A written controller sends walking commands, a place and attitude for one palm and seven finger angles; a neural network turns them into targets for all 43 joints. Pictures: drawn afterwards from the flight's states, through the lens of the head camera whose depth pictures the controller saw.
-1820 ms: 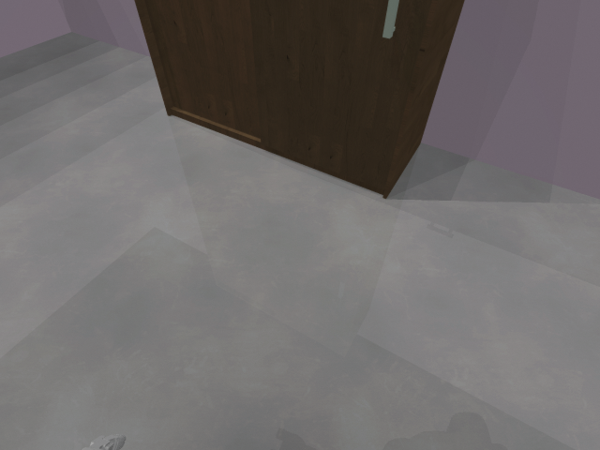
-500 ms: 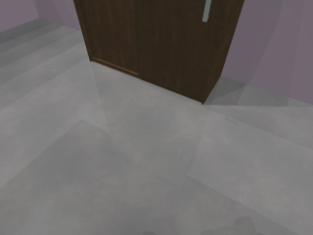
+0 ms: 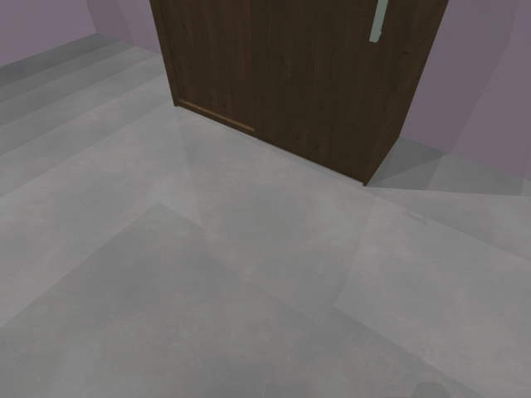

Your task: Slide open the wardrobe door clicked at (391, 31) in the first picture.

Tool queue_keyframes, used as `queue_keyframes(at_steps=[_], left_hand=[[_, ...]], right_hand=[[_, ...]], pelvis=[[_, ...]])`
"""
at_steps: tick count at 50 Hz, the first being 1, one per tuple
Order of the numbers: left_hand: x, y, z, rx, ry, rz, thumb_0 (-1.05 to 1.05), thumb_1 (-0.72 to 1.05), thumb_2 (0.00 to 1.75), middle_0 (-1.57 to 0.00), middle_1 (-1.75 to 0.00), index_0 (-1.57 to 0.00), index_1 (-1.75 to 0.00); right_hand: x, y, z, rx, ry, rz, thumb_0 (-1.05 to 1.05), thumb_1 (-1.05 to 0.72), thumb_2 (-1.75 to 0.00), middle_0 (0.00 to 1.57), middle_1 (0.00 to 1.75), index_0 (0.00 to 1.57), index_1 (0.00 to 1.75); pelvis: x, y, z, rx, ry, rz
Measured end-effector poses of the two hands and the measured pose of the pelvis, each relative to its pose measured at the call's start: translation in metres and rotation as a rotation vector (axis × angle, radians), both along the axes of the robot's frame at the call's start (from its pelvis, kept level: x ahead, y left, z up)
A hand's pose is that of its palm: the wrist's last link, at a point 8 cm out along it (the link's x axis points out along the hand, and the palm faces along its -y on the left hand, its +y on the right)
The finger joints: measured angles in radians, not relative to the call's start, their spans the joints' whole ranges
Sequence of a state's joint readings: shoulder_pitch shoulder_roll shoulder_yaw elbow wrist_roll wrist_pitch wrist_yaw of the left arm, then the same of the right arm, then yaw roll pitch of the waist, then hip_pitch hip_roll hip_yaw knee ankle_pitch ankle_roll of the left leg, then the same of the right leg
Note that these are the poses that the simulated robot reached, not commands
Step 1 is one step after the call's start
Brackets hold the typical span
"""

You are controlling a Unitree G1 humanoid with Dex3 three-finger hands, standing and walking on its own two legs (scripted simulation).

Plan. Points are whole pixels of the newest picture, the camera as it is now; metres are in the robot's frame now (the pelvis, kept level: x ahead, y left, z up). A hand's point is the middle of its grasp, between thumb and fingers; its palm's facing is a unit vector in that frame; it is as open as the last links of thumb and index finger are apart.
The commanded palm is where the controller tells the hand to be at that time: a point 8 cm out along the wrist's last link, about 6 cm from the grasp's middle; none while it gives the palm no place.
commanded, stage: walk to a spot facing it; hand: right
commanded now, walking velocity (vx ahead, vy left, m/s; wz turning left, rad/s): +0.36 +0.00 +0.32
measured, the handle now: (382, 10) +1.35 -0.37 +0.10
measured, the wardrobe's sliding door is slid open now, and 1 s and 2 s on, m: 0.00 0.00 0.00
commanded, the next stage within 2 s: turn to face it in 1.60 s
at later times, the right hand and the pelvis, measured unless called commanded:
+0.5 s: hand out of the picture +0.15 -0.17 -0.18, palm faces -0.04 +0.99 -0.13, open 7.4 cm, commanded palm none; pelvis +0.20 +0.00 +0.00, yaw +7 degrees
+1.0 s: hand (317, 214) +0.59 -0.11 -0.16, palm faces -0.31 +0.93 -0.21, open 7.4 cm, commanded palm none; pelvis +0.43 +0.04 -0.01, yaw +17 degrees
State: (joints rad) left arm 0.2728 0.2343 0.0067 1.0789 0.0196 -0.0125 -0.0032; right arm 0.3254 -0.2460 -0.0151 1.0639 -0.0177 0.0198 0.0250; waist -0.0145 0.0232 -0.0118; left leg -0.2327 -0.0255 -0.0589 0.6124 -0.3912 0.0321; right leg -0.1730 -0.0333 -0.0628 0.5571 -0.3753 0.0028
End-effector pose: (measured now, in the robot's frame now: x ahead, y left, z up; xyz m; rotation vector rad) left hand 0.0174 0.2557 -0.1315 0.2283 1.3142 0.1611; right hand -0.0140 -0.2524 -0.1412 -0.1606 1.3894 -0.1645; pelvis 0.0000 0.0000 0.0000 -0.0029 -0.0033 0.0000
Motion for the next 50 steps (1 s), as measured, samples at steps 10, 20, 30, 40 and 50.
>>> queue_keyframes(at_steps=[10, 20, 30, 40, 50], left_hand=[[-0.036, -0.006, -0.018, -0.077, 0.235, 0.147, 0.0, 0.91, 0.9, -0.21, -0.3, -0.2, -0.3], [0.149, -0.007, 0.005, -0.075, -0.082, 0.148, 0.01, 0.91, 0.9, -0.2, -0.3, -0.19, -0.3], [0.294, -0.038, 0.004, -0.028, -0.271, 0.134, 0.0, 0.91, 0.9, -0.2, -0.3, -0.2, -0.3], [0.26, -0.037, 0.01, -0.018, -0.024, 0.317, -0.02, 0.95, 0.9, -0.21, -0.3, -0.2, -0.3], [0.25, -0.039, -0.017, -0.136, 0.23, 0.478, 0.0, 0.92, 0.9, -0.2, -0.3, -0.19, -0.3]], right_hand=[[0.084, 0.043, -0.006, 0.024, -0.061, 0.03, 0.01, -0.9, -0.9, 0.21, 0.3, 0.2, 0.3], [0.122, 0.054, 0.004, 0.066, 0.078, 0.056, 0.0, -0.9, -0.9, 0.21, 0.3, 0.2, 0.3], [0.235, 0.006, -0.025, 0.061, 0.117, 0.085, 0.01, -0.9, -0.9, 0.21, 0.3, 0.2, 0.3], [0.447, 0.014, 0.014, 0.038, -0.153, 0.232, 0.01, -0.91, -0.9, 0.2, 0.3, 0.19, 0.3], [0.611, 0.097, 0.009, 0.039, -0.273, 0.403, 0.01, -0.91, -0.9, 0.2, 0.3, 0.2, 0.3]], pelvis=[[0.064, 0.023, -0.01, 0.007, -0.013, 0.043], [0.145, 0.015, 0.008, 0.007, 0.007, 0.108], [0.246, -0.019, -0.013, 0.014, -0.018, 0.181], [0.332, -0.015, 0.012, -0.01, -0.001, 0.242], [0.425, 0.039, -0.01, -0.013, -0.014, 0.299]])
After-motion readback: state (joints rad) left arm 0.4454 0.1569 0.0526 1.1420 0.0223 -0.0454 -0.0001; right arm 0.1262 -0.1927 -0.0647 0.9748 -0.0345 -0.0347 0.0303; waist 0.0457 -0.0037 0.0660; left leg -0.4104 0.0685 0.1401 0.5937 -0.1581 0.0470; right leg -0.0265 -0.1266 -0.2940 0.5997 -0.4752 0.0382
